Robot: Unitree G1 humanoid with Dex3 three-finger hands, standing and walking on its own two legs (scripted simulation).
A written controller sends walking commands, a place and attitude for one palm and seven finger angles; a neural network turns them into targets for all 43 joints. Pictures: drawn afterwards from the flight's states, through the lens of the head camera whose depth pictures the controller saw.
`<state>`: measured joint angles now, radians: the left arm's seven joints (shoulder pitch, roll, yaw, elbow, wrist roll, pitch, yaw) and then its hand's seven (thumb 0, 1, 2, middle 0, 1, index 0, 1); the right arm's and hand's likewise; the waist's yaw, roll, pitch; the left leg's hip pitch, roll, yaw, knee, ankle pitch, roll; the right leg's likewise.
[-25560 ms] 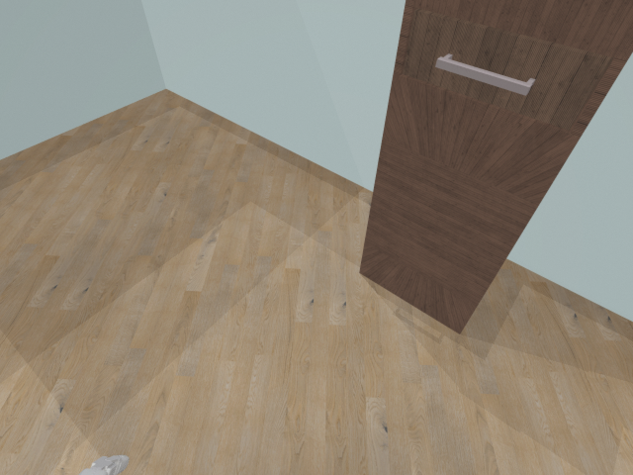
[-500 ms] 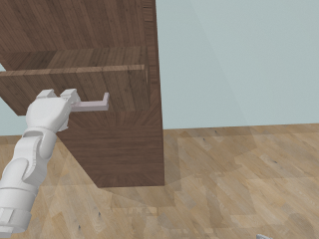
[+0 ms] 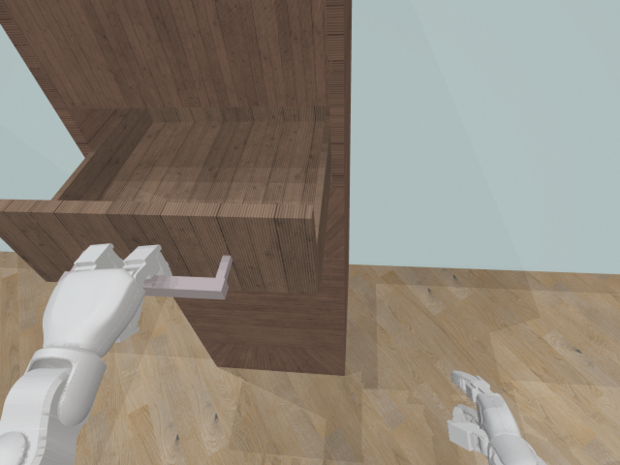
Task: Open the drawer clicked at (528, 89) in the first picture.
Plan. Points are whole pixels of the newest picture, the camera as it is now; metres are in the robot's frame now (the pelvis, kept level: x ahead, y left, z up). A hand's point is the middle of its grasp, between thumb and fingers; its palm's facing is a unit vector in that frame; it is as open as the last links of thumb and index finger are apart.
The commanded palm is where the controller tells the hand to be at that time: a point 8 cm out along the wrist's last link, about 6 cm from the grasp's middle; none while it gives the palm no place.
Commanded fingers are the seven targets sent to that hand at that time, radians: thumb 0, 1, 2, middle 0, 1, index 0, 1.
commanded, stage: pull the drawer open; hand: left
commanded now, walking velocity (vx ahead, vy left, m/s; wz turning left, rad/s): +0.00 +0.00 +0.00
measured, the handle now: (148, 272) +0.29 +0.23 +0.13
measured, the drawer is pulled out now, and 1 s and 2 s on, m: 0.21 0.30 0.30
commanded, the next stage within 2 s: open the thumb to release the handle in 0.64 s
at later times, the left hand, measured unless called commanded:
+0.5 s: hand (86, 405) +0.15 +0.24 +0.11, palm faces +0.04 -0.06 -1.00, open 5.2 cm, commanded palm +0.11 +0.25 +0.15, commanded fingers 0.00 0.90 0.90 -0.40 -1.35 -0.40 -1.35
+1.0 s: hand (72, 394) +0.16 +0.26 +0.11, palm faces +0.05 -0.06 -1.00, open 7.0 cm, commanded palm +0.13 +0.27 +0.15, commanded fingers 0.00 -0.08 0.48 -0.33 -1.25 -0.33 -1.25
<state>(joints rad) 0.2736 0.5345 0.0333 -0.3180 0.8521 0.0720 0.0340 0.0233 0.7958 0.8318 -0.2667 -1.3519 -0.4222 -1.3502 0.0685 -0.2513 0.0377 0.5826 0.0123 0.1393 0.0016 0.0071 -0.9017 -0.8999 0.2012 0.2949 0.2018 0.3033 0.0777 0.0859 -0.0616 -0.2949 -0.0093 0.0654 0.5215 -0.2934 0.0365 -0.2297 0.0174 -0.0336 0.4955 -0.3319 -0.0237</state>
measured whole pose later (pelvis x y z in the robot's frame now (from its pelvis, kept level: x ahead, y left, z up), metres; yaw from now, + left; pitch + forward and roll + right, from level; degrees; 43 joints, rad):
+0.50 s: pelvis -0.02 -0.02 -0.01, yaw -1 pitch +3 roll +0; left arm 0.67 0.57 0.18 -0.49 0.79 -0.01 0.15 0.01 0.78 0.82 -0.28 -1.35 -0.42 -1.35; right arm 0.11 -0.30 0.01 0.58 0.00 0.11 -0.03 0.01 -0.90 -0.90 0.20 0.29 0.20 0.30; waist 0.08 0.09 -0.06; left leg -0.33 0.02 0.07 0.60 -0.31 0.01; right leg -0.28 0.05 -0.03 0.57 -0.34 -0.05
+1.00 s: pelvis -0.03 -0.01 -0.01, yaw +1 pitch +1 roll -1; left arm 0.47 0.59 0.16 -0.36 0.79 -0.06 0.09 0.00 0.49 0.73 -0.35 -1.31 -0.39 -1.31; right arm 0.10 -0.25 0.03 0.63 0.00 0.08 -0.06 0.01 -0.90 -0.90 0.20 0.30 0.20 0.30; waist 0.10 0.10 -0.04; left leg -0.33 0.01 0.04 0.59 -0.29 0.03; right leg -0.26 0.03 -0.05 0.56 -0.33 -0.04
